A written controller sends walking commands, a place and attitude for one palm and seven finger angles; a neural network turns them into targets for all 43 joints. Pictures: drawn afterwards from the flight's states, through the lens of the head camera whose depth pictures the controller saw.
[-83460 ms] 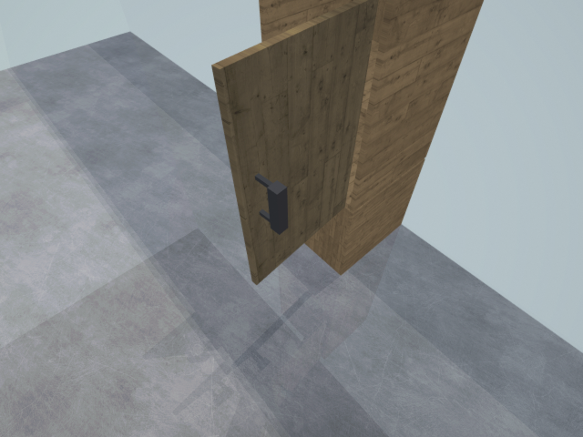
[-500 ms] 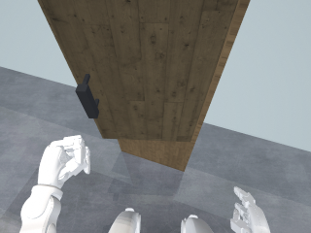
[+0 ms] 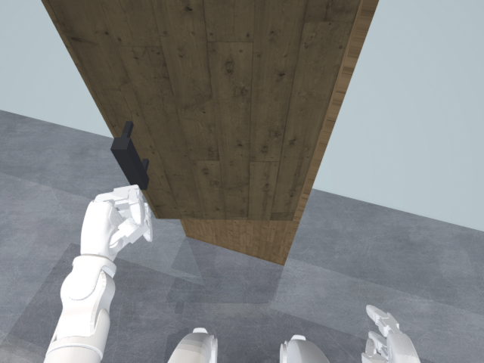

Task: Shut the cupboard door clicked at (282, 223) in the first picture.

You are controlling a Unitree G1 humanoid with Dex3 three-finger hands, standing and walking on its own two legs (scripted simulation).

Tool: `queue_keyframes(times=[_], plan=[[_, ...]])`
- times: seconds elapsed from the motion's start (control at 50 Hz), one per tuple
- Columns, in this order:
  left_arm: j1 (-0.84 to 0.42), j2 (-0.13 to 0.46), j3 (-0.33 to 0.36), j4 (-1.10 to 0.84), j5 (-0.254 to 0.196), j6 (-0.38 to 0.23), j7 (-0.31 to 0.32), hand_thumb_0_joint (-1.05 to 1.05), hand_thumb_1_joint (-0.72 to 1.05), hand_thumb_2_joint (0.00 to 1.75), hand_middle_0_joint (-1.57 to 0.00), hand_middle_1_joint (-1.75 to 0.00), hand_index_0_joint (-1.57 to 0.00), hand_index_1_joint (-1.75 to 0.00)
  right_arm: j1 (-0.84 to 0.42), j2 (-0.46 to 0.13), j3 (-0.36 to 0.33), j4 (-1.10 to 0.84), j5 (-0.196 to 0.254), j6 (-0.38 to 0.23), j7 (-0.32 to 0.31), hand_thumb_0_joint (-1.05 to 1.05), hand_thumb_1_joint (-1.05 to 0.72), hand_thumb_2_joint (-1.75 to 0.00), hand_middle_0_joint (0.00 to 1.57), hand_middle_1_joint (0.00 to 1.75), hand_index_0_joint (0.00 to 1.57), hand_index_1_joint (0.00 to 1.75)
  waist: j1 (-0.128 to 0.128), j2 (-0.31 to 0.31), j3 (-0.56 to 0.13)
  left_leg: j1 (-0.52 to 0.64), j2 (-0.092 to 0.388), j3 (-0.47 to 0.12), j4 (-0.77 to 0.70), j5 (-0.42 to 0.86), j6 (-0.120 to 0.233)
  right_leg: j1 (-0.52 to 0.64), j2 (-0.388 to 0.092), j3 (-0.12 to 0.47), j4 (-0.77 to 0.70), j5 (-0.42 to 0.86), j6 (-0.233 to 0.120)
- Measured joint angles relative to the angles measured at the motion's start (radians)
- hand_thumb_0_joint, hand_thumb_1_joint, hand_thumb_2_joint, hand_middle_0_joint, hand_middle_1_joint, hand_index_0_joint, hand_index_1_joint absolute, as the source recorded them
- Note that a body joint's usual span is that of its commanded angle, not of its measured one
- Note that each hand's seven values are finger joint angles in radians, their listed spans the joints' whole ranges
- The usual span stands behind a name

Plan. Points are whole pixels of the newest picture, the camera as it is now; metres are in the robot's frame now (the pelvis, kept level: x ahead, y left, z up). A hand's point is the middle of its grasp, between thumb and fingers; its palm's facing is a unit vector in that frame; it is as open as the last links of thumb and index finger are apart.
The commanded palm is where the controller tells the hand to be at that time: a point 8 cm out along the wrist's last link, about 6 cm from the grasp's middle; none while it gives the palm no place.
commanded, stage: bring the fist close to the handle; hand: left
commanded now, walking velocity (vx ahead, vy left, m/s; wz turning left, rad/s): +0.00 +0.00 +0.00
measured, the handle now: (134, 156) +0.46 +0.22 +0.05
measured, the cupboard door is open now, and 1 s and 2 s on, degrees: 16 15 2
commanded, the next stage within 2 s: push the door shut along its arc in 0.60 s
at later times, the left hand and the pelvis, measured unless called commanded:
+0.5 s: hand (142, 204) +0.36 +0.18 +0.05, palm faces +0.04 -1.00 -0.01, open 3.1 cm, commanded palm +0.33 +0.23 +0.05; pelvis +0.00 +0.00 +0.00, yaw -1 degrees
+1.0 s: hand (148, 186) +0.39 +0.18 +0.06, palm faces -0.05 -1.00 -0.03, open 3.1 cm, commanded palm +0.37 +0.23 +0.05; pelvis -0.01 +0.00 +0.00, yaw +0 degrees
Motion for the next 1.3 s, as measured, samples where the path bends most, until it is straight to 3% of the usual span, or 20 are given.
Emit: queue_keyframes(times=[0.28,0.58,0.82,1.3], plan=[[-0.214,0.034,0.067,0.231,0.007,-0.018,-0.012,0.02,0.9,0.9,-1.3,-1.5,-1.3,-1.5,0.01,0.002,0.003,0.028,0.002,0.026,0.0,0.01,-0.9,-0.9,0.21,0.3,0.21,0.3,-0.017,-0.007,0.001,-0.013,0.006,0.006,-0.013,0.011,-0.003,-0.019,0.007,0.007,-0.009,0.013,-0.003],[-0.161,0.026,0.08,0.221,-0.007,-0.075,-0.029,0.02,0.9,0.9,-1.3,-1.5,-1.3,-1.5,0.031,-0.008,-0.013,0.04,0.002,0.042,0.002,0.02,-0.9,-0.9,0.2,0.3,0.21,0.3,-0.017,-0.012,0.005,-0.003,0.005,0.013,-0.026,0.012,0.002,-0.012,0.007,0.015,-0.023,0.018,0.002],[-0.207,0.02,0.055,0.256,0.015,-0.053,-0.025,0.02,0.9,0.9,-1.3,-1.5,-1.3,-1.5,-0.001,0.004,0.002,0.023,0.003,0.043,0.003,0.01,-0.9,-0.9,0.2,0.3,0.21,0.3,-0.015,-0.011,0.002,-0.004,0.0,0.013,-0.026,0.016,0.007,-0.01,0.003,0.015,-0.026,0.022,0.007],[-0.577,0.15,0.09,0.611,0.01,-0.045,-0.178,0.02,0.9,0.9,-1.32,-1.5,-1.31,-1.5,0.058,-0.024,0.0,0.086,0.015,0.056,-0.004,0.01,-0.9,-0.9,0.21,0.3,0.21,0.3,-0.049,-0.004,0.009,-0.113,0.0,-0.008,0.035,0.019,0.011,-0.104,0.002,-0.003,0.019,0.026,0.005]])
